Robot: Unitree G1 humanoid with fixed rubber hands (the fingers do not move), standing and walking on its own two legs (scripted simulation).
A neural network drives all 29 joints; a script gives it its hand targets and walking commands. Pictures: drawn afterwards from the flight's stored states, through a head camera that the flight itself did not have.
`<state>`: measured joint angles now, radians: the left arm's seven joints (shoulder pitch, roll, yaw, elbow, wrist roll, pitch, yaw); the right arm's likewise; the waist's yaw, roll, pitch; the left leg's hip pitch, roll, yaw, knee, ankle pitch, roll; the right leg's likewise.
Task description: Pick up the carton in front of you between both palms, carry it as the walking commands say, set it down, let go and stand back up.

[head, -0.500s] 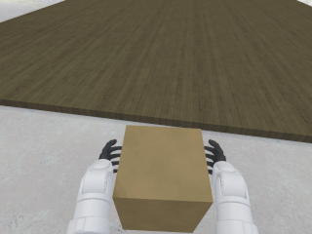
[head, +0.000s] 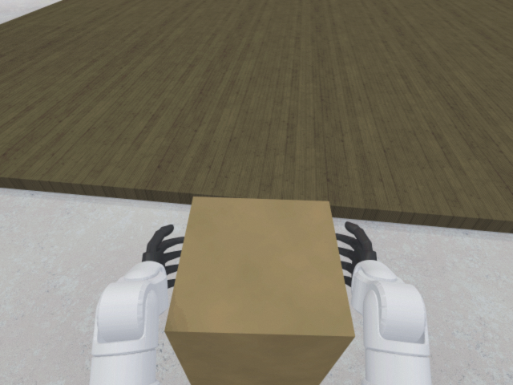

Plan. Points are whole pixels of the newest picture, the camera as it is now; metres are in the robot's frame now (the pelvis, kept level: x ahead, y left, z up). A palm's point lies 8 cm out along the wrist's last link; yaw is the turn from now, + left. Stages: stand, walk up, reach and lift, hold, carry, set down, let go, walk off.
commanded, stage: carry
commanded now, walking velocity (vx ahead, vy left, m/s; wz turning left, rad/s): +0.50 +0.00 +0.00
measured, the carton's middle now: (257, 297) +0.28 +0.01 +0.01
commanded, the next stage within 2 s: none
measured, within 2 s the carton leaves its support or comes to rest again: neither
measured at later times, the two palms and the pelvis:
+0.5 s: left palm (186, 158) +0.58 +0.18 +0.06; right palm (321, 157) +0.59 -0.12 +0.06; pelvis +0.31 +0.03 -0.02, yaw -1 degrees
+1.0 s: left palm (213, 69) +0.94 +0.16 +0.12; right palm (314, 68) +0.95 -0.14 +0.12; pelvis +0.66 +0.00 -0.02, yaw +2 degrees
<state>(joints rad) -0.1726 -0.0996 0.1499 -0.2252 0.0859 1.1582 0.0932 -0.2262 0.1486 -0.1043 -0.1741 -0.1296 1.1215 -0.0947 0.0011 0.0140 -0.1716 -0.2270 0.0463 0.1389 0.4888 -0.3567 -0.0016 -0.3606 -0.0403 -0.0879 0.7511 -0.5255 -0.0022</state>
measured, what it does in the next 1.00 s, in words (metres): walks ahead: right foot, then left foot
